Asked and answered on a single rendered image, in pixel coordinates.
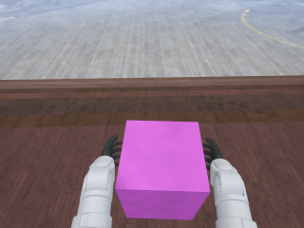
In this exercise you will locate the robot right forearm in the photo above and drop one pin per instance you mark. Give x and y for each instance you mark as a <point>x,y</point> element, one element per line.
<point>230,196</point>

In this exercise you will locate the robot left forearm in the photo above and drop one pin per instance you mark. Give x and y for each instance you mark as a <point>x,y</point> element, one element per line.
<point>96,195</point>

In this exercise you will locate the right robot hand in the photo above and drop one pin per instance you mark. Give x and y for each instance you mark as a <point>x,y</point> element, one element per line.
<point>214,152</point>

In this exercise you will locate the carton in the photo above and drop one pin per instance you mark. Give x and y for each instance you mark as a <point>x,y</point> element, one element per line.
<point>162,171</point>

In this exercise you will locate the left robot hand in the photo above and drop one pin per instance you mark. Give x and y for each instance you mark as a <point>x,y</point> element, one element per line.
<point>109,150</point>

